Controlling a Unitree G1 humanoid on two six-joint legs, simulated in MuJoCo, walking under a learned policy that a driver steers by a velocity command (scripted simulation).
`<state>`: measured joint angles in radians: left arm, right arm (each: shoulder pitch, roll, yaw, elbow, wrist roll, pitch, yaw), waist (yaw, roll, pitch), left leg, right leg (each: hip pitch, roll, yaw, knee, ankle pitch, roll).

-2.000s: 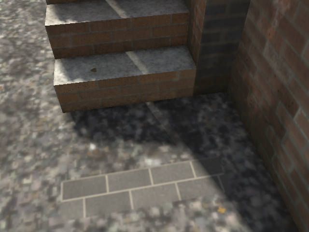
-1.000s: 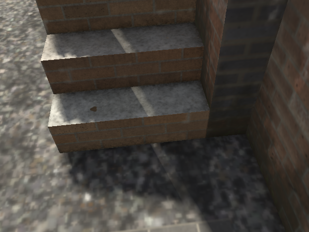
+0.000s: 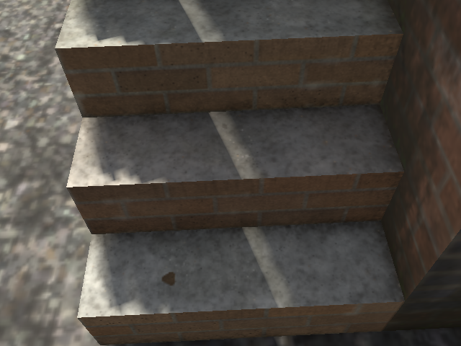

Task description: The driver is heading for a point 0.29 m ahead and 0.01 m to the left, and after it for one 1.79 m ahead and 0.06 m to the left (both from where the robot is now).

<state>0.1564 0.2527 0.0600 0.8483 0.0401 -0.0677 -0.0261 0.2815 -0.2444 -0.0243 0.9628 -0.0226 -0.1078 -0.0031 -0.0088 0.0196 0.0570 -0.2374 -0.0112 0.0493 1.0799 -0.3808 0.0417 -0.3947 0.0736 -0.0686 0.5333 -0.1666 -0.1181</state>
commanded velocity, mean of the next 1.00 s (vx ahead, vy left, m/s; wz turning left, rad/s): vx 0.17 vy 0.00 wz -0.15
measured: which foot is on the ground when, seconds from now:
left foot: up 0.00-0.32, down 0.34-1.00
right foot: down 0.00-0.34, up 0.36-0.54, down 0.56-1.00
